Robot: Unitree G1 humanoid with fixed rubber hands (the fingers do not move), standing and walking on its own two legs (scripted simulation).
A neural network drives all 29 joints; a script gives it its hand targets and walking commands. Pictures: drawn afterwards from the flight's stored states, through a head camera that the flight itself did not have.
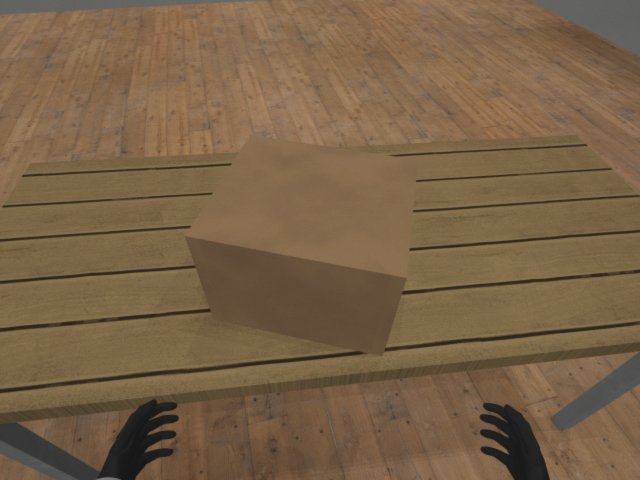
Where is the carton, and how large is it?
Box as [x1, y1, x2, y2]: [185, 135, 417, 355]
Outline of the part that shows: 250,135 185,235 213,319 382,355 406,278 417,160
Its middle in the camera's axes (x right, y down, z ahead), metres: -0.01 -0.01 +0.67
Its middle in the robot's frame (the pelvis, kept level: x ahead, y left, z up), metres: +0.51 +0.01 -0.01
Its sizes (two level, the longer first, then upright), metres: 0.301 0.261 0.214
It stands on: a table, 0.66 m high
